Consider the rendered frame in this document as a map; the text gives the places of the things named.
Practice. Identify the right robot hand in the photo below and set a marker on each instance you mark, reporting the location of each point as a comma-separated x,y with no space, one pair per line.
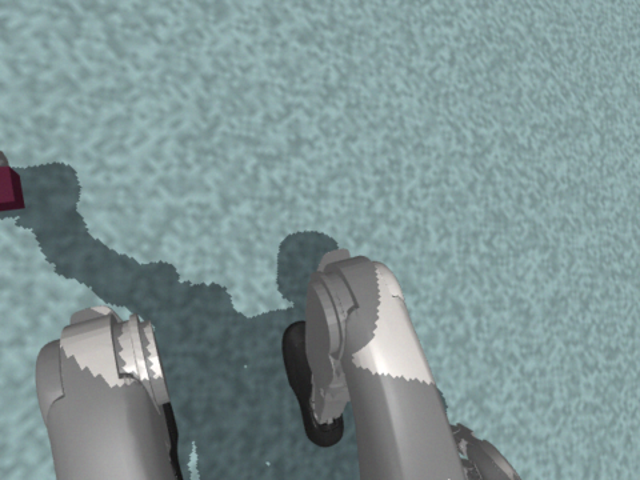
485,461

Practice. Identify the right robot foot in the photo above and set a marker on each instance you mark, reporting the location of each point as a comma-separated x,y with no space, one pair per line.
299,377

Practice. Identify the small box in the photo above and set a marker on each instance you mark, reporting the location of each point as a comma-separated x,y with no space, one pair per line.
11,196

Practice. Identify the left robot foot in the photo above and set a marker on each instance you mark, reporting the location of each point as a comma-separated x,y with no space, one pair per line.
173,434

